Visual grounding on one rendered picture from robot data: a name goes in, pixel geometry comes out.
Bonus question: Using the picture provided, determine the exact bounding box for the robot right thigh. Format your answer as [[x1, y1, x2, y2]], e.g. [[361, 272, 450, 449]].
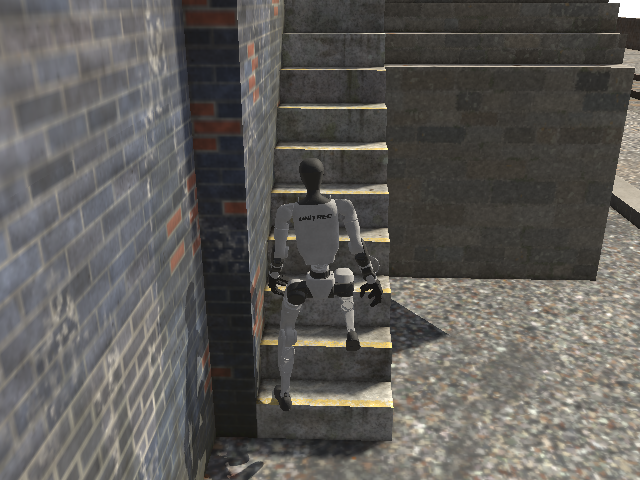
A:
[[334, 267, 354, 297]]

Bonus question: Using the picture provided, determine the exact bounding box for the left robot forearm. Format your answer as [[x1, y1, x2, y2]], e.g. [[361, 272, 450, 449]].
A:
[[269, 244, 285, 279]]

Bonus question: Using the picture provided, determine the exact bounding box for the right robot forearm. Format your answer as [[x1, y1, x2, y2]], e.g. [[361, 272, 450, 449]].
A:
[[355, 238, 377, 284]]

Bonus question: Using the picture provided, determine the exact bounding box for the left robot hand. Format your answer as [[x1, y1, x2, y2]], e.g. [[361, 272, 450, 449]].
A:
[[268, 275, 290, 296]]

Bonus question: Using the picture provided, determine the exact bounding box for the robot head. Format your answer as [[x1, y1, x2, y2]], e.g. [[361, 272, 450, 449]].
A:
[[297, 158, 331, 205]]

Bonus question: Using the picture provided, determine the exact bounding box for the robot right upper arm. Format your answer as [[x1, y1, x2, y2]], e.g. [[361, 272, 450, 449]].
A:
[[335, 199, 364, 255]]

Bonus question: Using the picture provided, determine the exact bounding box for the right robot hand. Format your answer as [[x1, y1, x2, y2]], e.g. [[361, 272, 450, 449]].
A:
[[360, 279, 383, 307]]

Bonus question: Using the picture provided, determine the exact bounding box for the robot left upper arm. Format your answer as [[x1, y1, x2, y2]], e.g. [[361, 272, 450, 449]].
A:
[[274, 203, 294, 259]]

